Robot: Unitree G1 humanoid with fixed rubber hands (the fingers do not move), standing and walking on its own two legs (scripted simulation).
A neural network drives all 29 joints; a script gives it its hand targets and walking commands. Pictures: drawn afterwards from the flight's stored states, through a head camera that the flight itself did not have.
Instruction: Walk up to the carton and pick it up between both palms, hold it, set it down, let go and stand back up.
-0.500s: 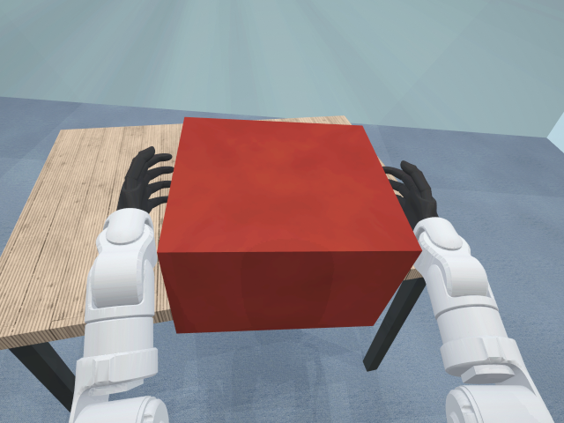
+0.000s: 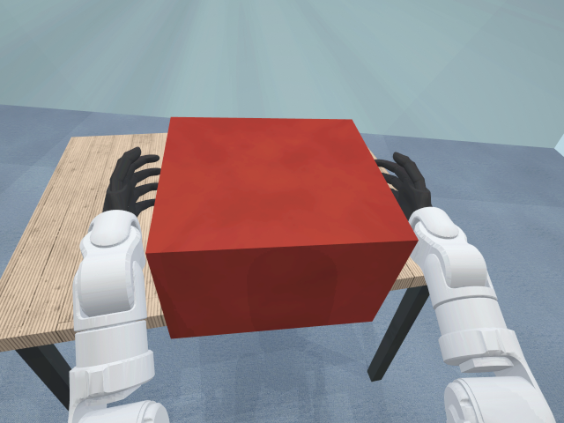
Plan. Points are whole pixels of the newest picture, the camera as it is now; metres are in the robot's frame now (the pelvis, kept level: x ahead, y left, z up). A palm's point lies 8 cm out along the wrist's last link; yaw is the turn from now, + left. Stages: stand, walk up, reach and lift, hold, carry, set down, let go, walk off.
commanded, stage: hold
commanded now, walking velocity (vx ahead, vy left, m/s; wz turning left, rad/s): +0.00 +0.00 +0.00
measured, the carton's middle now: (270, 218) +0.38 +0.01 +0.13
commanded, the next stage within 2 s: none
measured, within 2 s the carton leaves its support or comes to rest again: neither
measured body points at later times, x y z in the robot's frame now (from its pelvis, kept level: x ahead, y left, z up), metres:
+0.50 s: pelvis +0.00 -0.01 +0.00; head -0.06 +0.02 +0.45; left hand +0.34 +0.20 +0.18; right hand +0.35 -0.19 +0.17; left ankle +0.05 +0.08 -0.75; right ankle -0.01 -0.10 -0.75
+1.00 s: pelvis +0.00 -0.01 +0.00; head -0.06 +0.02 +0.45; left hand +0.34 +0.20 +0.18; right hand +0.35 -0.19 +0.17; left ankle +0.05 +0.08 -0.75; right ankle -0.01 -0.10 -0.75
